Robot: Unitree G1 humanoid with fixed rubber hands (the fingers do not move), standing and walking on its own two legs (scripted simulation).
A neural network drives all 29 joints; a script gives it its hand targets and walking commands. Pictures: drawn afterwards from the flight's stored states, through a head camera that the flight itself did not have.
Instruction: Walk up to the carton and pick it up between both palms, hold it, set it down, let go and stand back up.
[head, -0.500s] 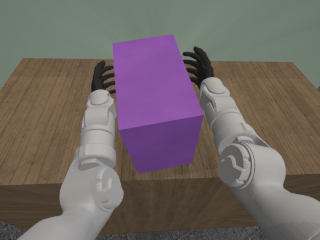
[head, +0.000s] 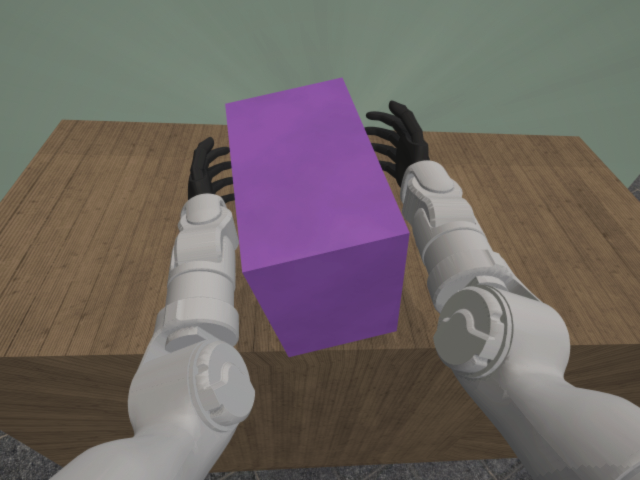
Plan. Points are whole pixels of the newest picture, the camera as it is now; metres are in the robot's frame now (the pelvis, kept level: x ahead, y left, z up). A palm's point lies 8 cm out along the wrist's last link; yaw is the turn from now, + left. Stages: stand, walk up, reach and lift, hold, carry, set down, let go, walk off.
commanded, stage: set down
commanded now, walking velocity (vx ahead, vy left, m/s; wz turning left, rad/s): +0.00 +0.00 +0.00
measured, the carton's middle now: (314, 222) +0.44 +0.04 +0.09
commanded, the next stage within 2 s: none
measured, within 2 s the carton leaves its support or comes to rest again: rests again in 1.48 s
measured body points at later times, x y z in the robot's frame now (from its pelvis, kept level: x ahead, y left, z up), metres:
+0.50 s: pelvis +0.01 -0.01 +0.00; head +0.01 +0.02 +0.45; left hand +0.43 +0.18 +0.13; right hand +0.47 -0.08 +0.18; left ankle +0.07 +0.09 -0.74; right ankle -0.04 -0.10 -0.74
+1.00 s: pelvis +0.01 -0.01 +0.00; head +0.01 +0.02 +0.45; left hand +0.43 +0.18 +0.13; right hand +0.47 -0.08 +0.18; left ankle +0.07 +0.09 -0.74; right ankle -0.04 -0.10 -0.74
